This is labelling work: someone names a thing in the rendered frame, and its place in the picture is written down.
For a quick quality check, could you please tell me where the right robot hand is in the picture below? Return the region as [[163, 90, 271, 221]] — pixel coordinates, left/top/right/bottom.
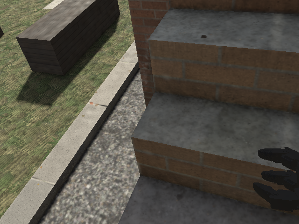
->
[[252, 147, 299, 212]]

